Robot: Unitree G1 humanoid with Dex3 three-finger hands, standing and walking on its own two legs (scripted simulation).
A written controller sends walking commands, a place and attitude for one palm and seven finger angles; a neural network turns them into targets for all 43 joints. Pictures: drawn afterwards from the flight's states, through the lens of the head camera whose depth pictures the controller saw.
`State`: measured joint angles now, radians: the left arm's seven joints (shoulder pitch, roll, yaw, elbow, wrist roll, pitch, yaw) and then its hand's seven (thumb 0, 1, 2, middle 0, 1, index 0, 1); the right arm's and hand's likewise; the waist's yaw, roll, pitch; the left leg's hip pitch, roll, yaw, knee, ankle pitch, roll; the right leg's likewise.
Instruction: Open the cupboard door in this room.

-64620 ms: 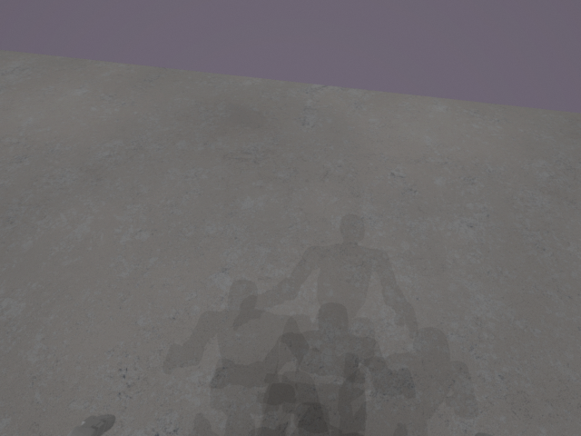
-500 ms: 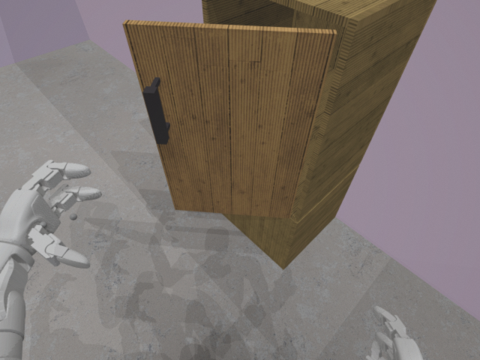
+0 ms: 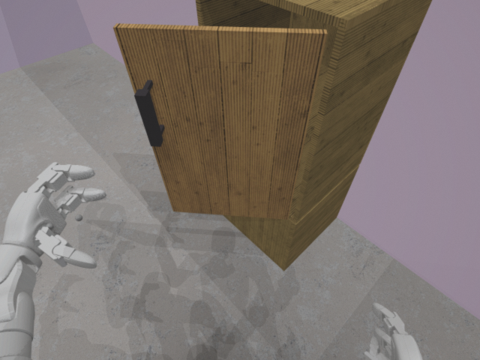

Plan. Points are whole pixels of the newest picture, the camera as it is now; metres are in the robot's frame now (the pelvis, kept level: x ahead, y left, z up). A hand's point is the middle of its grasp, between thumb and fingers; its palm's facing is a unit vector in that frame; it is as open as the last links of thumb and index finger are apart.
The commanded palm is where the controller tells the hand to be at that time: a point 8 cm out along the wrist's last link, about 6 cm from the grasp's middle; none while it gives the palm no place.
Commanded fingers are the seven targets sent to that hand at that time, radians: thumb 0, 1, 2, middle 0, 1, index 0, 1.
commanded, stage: move the hooked fingers beside the handle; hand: left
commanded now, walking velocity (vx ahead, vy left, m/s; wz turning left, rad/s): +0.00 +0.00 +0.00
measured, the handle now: (152, 113) +0.58 +0.24 +0.09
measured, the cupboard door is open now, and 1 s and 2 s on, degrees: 41 41 41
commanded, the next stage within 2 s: none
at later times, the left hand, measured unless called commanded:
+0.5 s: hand (90, 177) +0.38 +0.29 +0.10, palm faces -0.01 -1.00 -0.01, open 14.0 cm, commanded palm +0.35 +0.34 +0.10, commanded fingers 0.00 -0.50 0.30 -0.30 -1.20 -0.30 -1.20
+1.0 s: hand (101, 149) +0.44 +0.30 +0.10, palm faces -0.03 -1.00 +0.00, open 14.0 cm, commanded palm +0.43 +0.35 +0.10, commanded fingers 0.00 -0.50 0.30 -0.30 -1.20 -0.30 -1.20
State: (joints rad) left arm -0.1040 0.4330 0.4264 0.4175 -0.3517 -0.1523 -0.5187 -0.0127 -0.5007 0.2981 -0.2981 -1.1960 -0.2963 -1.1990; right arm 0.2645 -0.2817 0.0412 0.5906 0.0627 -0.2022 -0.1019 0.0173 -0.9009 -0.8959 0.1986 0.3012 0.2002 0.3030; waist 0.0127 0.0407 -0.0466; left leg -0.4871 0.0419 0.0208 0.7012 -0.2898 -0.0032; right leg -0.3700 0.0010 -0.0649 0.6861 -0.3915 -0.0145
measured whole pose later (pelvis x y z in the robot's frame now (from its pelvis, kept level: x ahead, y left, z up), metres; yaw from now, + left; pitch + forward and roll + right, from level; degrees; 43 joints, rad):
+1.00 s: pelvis +0.00 +0.02 -0.01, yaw -2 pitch +13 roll -2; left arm -0.74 0.65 0.48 1.11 -0.20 -0.29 -0.54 -0.01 -0.50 0.30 -0.30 -1.20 -0.29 -1.20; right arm 0.36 -0.30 0.04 0.62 0.04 -0.03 -0.07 0.01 -0.90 -0.90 0.20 0.30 0.20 0.30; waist -0.09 0.01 -0.07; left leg -0.72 0.05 0.04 0.82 -0.33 0.03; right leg -0.59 0.00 -0.04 0.77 -0.41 0.01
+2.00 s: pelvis +0.02 +0.03 -0.03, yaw -3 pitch +21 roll -5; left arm -0.97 0.87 0.56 1.27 -0.10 -0.25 -0.56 -0.01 -0.50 0.30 -0.30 -1.20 -0.29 -1.20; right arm 0.42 -0.30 0.05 0.59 0.02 0.10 -0.05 0.01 -0.90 -0.90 0.20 0.30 0.20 0.30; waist -0.17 0.01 -0.08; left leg -0.91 0.08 0.02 0.93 -0.39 0.03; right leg -0.75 0.04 -0.05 0.82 -0.43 0.01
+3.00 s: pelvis +0.02 +0.03 -0.03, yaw -4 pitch +20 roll -5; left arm -0.95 0.77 0.51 1.22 -0.11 -0.26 -0.46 -0.01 -0.50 0.30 -0.30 -1.20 -0.28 -1.19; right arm 0.43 -0.29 0.05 0.60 0.02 0.10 -0.04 0.01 -0.90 -0.90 0.20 0.30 0.20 0.30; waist -0.18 0.02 -0.09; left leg -0.89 0.08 0.02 0.93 -0.40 0.02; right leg -0.74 0.04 -0.05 0.83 -0.44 0.01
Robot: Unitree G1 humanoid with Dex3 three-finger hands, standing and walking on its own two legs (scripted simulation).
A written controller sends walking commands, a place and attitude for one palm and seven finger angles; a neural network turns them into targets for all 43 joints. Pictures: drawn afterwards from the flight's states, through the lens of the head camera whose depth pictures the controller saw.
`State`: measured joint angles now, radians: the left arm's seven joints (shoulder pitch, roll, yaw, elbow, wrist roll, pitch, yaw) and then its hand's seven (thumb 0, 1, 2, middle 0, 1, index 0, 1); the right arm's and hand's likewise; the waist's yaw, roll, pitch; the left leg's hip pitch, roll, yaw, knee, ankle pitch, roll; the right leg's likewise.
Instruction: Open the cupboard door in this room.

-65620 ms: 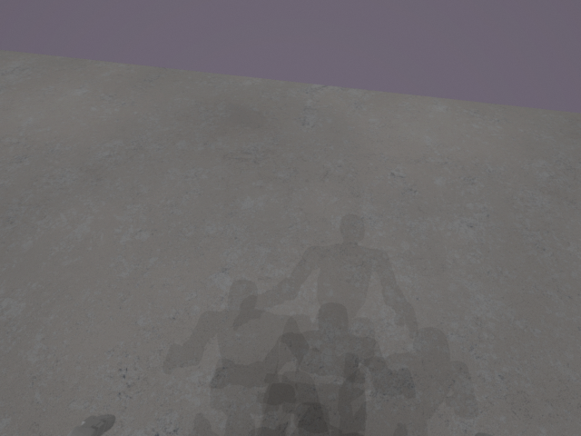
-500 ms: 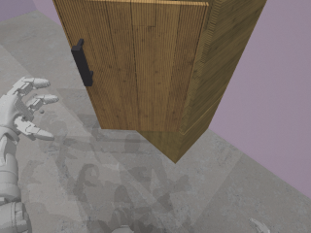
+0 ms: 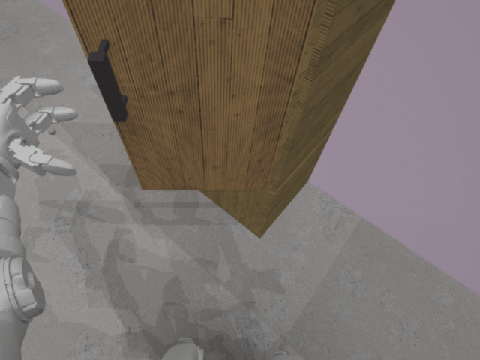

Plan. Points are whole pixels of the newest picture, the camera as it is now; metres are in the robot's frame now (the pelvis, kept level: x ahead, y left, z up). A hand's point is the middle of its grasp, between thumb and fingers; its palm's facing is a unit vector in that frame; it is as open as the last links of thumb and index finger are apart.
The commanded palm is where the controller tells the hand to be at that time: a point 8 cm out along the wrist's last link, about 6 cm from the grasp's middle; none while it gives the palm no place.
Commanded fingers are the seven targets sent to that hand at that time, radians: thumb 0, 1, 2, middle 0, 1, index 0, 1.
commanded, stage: move the hooked fingers beside the handle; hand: left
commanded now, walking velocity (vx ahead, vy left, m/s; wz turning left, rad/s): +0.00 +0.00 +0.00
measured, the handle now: (112, 82) +0.57 +0.23 +0.10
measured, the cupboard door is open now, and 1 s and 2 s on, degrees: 41 41 41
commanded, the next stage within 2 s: slide the fingers in behind the handle in 1.32 s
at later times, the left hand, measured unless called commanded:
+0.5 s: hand (62, 98) +0.51 +0.29 +0.12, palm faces +0.01 -1.00 +0.00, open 14.0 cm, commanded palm +0.50 +0.34 +0.11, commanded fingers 0.00 -0.50 0.30 -0.30 -1.20 -0.30 -1.20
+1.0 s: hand (57, 99) +0.51 +0.30 +0.11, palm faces +0.02 -1.00 +0.00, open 14.0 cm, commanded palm +0.50 +0.34 +0.10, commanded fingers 0.00 -0.50 0.30 -0.30 -1.20 -0.30 -1.20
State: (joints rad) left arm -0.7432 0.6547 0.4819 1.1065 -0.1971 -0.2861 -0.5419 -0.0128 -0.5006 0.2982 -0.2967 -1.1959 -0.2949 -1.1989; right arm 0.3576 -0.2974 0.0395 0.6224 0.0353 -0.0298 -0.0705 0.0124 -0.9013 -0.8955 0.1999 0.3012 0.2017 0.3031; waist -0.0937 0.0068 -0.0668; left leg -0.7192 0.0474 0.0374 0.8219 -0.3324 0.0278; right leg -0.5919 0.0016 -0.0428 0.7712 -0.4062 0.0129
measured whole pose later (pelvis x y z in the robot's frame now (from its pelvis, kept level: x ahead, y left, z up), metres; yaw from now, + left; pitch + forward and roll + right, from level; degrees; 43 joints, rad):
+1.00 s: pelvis +0.02 +0.00 -0.01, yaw -2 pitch +21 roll -5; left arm -0.97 0.87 0.56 1.27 -0.10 -0.25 -0.56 -0.01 -0.50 0.30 -0.30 -1.20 -0.29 -1.20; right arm 0.42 -0.30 0.05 0.59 0.02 0.10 -0.05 0.01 -0.90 -0.90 0.20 0.30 0.20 0.30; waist -0.17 0.01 -0.08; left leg -0.91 0.08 0.02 0.93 -0.39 0.03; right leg -0.75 0.04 -0.05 0.82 -0.43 0.01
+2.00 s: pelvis +0.02 +0.00 -0.01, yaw -2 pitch +20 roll -5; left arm -0.95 0.77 0.51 1.22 -0.11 -0.26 -0.46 -0.01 -0.50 0.30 -0.30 -1.20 -0.28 -1.19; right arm 0.43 -0.29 0.05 0.60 0.02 0.10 -0.04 0.01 -0.90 -0.90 0.20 0.30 0.20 0.30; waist -0.18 0.02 -0.09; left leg -0.89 0.08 0.02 0.93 -0.40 0.02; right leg -0.74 0.04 -0.05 0.83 -0.44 0.01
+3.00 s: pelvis +0.01 -0.01 -0.01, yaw -1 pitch +19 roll -4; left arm -0.96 0.67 0.46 1.24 -0.10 -0.29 -0.37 -0.01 -0.50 0.30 -0.30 -1.20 -0.31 -1.21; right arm 0.42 -0.29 0.04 0.63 0.01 0.07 -0.03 0.01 -0.90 -0.90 0.20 0.30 0.20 0.30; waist -0.19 0.03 -0.09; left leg -0.87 0.08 0.02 0.92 -0.38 0.01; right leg -0.73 0.04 -0.05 0.84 -0.44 0.00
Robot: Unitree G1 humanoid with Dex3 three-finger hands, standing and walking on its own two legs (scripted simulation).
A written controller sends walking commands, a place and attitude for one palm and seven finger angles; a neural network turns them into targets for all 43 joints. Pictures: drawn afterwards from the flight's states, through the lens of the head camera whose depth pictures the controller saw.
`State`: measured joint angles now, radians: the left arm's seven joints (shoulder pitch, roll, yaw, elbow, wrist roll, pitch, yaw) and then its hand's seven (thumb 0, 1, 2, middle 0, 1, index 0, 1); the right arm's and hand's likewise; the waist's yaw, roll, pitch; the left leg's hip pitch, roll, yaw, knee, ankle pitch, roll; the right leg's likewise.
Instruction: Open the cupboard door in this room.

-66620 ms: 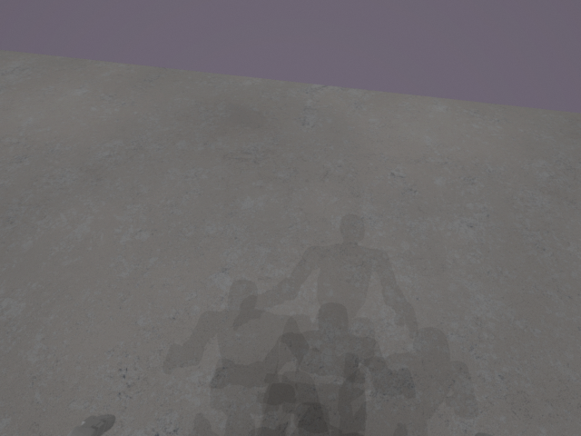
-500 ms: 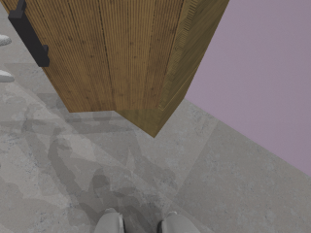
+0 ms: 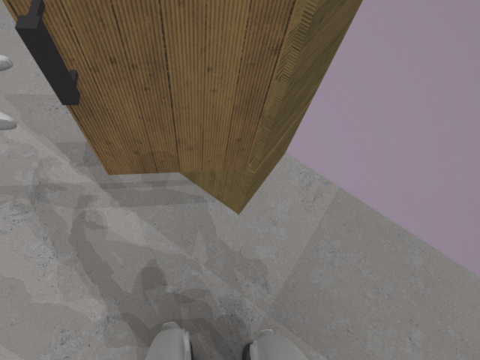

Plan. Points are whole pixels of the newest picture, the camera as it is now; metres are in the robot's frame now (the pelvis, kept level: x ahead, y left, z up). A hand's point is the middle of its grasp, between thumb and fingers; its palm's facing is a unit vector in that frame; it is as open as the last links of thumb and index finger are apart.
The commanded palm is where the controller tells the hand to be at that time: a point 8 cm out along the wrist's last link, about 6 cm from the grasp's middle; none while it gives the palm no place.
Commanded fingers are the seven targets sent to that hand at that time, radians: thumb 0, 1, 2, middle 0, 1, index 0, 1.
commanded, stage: move the hooked fingers beside the handle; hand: left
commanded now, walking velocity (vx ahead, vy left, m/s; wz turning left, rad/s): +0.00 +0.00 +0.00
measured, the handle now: (55, 55) +0.55 +0.24 +0.12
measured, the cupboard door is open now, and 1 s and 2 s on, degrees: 41 41 41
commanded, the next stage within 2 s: slide the fingers in behind the handle in 0.32 s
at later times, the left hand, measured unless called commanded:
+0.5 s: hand out of the picture +0.49 +0.31 +0.12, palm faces +0.04 -1.00 -0.01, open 14.0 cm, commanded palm +0.48 +0.35 +0.12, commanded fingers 0.00 -0.50 0.30 -0.30 -1.20 -0.30 -1.20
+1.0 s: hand (15, 80) +0.50 +0.28 +0.12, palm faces +0.05 -1.00 +0.00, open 14.1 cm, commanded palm +0.48 +0.31 +0.12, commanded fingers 0.00 -0.50 0.30 -0.30 -1.20 -0.30 -1.20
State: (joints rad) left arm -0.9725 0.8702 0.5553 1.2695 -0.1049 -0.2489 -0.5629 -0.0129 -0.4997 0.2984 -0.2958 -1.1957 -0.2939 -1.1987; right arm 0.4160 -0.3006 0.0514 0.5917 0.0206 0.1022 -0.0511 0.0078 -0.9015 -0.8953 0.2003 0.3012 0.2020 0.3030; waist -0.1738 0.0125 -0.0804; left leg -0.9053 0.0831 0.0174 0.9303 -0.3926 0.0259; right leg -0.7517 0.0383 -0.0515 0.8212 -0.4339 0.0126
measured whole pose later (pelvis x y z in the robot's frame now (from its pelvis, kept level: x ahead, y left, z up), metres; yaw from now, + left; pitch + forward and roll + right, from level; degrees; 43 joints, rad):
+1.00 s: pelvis +0.00 +0.00 +0.00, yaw +0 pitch +20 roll -5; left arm -0.95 0.77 0.51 1.22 -0.11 -0.26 -0.46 -0.01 -0.50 0.30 -0.30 -1.20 -0.28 -1.19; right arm 0.43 -0.29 0.05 0.60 0.02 0.10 -0.04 0.01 -0.90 -0.90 0.20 0.30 0.20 0.30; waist -0.18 0.02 -0.09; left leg -0.89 0.08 0.02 0.93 -0.40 0.02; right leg -0.74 0.04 -0.05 0.83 -0.44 0.01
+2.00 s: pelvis -0.01 -0.01 +0.00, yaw +0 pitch +19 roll -4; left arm -0.96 0.67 0.46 1.24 -0.10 -0.29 -0.37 -0.01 -0.50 0.30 -0.30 -1.20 -0.31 -1.21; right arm 0.42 -0.29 0.04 0.63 0.01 0.07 -0.03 0.01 -0.90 -0.90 0.20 0.30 0.20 0.30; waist -0.19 0.03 -0.09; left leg -0.87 0.08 0.02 0.92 -0.38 0.01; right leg -0.73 0.04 -0.05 0.84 -0.44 0.00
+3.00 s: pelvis -0.01 -0.01 +0.00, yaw +0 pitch +19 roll -3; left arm -0.96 0.64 0.45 1.23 -0.10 -0.30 -0.33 0.00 0.71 0.84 -0.36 -1.34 -0.37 -1.35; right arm 0.42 -0.28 0.03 0.62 0.01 0.07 -0.03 0.01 -0.90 -0.90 0.20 0.30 0.20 0.30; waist -0.18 0.03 -0.09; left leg -0.86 0.08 0.02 0.91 -0.38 0.01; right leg -0.73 0.04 -0.04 0.85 -0.44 0.00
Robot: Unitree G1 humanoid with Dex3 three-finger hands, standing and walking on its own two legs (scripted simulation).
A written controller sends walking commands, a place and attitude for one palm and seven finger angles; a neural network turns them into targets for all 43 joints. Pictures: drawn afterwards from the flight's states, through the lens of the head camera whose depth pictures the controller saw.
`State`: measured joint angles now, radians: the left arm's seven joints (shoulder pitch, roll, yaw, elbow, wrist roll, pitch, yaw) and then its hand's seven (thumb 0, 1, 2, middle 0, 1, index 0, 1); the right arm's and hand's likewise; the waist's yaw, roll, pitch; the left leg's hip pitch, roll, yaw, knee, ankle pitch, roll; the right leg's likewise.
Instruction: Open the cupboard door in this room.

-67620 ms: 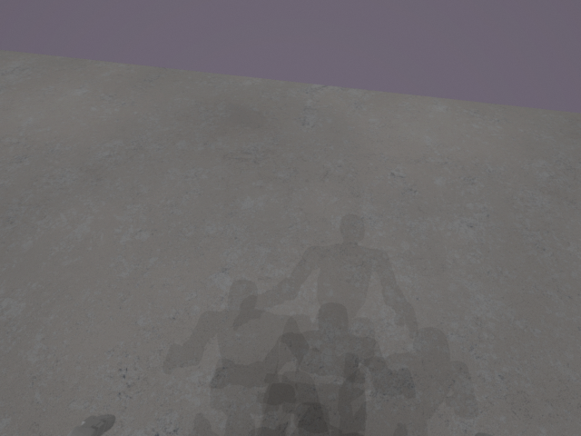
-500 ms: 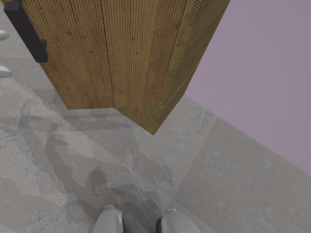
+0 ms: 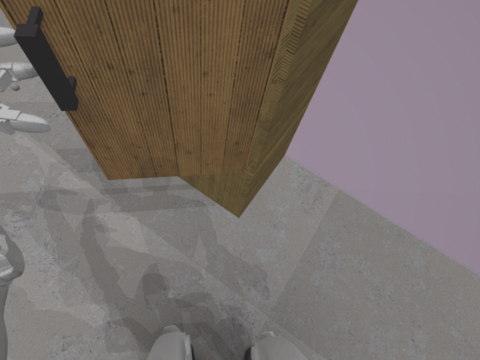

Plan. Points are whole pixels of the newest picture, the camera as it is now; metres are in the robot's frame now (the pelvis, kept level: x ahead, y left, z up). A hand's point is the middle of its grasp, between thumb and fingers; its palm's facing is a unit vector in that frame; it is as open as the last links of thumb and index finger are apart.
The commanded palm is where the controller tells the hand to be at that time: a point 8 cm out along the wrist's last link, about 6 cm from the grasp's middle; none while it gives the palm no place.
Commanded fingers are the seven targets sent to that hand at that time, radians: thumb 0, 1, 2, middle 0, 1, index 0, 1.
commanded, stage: slide the fingers in behind the handle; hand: left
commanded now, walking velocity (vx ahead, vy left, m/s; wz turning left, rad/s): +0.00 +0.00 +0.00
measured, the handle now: (53, 62) +0.55 +0.24 +0.12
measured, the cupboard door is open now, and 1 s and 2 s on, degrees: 41 41 40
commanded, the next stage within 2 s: close the thumb around the handle in 1.02 s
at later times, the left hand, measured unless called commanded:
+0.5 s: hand (46, 87) +0.50 +0.24 +0.12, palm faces +0.04 -1.00 +0.00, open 14.0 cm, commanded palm +0.48 +0.29 +0.12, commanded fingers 0.00 -0.50 0.30 -0.30 -1.20 -0.30 -1.20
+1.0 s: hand (55, 87) +0.50 +0.23 +0.12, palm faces +0.05 -1.00 +0.01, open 13.9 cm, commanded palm +0.48 +0.28 +0.12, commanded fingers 0.00 -0.50 0.30 -0.30 -1.20 -0.30 -1.20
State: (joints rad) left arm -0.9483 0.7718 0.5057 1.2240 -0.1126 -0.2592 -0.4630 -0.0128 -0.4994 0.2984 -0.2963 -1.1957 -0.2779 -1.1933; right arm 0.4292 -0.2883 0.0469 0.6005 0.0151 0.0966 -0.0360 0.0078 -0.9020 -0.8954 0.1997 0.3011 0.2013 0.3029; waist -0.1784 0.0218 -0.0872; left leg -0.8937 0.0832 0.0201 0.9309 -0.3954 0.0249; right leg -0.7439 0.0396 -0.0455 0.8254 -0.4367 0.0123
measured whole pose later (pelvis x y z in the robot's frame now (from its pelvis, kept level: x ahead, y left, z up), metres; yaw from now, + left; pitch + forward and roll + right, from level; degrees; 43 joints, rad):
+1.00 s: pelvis -0.01 -0.01 +0.00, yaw +1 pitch +19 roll -4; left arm -0.96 0.67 0.46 1.24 -0.10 -0.29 -0.37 -0.01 -0.50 0.30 -0.30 -1.20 -0.31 -1.21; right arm 0.42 -0.29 0.04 0.63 0.01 0.07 -0.03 0.01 -0.90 -0.90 0.20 0.30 0.20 0.30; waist -0.19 0.03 -0.09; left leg -0.87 0.08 0.02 0.92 -0.38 0.01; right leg -0.73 0.04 -0.05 0.84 -0.44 0.00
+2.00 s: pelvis -0.01 -0.01 +0.00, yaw +0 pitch +19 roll -3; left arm -0.96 0.64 0.45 1.23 -0.10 -0.30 -0.33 0.00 0.71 0.84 -0.36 -1.34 -0.37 -1.35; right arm 0.42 -0.28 0.03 0.62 0.01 0.07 -0.03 0.01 -0.90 -0.90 0.20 0.30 0.20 0.30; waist -0.18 0.03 -0.09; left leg -0.86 0.08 0.02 0.91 -0.38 0.01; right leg -0.73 0.04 -0.04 0.85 -0.44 0.00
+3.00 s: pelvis +0.01 -0.05 +0.02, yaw +4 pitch +3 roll +1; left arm 0.22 -0.07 -0.14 -0.13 0.01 -0.03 0.47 0.00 0.63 0.73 -0.32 -1.31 -0.34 -1.32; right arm 0.18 -0.21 0.02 0.53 -0.05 0.11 0.00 0.01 -0.90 -0.90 0.20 0.30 0.20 0.30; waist -0.01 0.04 -0.08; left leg -0.43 0.04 -0.01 0.72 -0.35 -0.04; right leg -0.32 0.01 -0.07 0.74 -0.47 -0.05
